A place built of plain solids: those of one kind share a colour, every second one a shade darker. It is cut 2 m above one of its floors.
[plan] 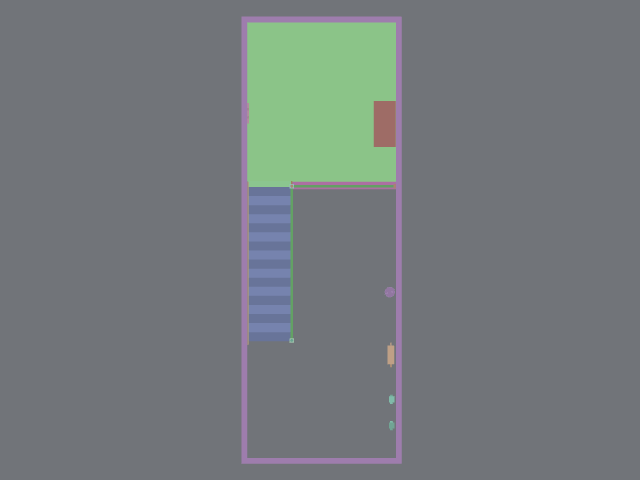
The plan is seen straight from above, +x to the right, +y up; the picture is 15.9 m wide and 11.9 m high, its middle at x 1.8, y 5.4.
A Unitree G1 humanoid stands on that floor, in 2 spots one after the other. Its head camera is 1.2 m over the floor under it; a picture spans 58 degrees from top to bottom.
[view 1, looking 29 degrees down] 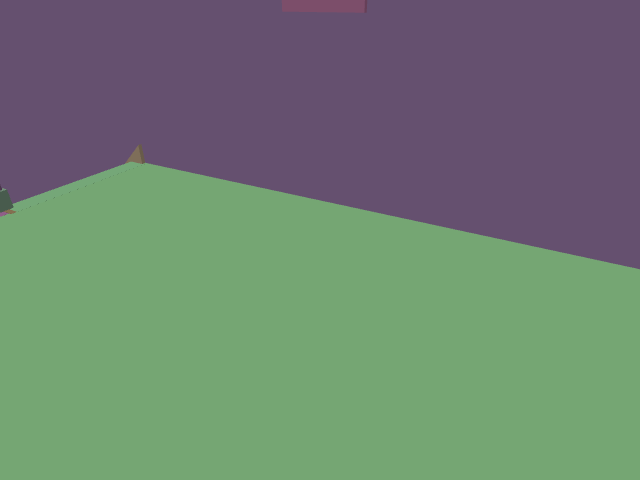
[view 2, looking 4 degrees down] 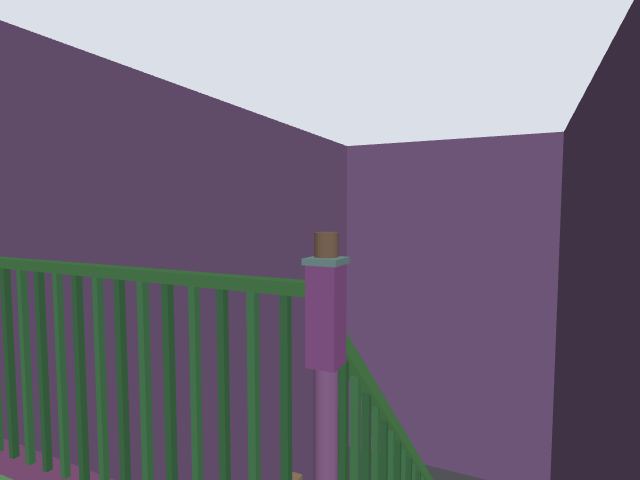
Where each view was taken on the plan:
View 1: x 2.40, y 9.79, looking -152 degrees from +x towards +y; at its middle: upper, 2.48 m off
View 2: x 0.56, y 7.95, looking -65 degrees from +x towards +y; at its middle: newel_head_ball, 1.30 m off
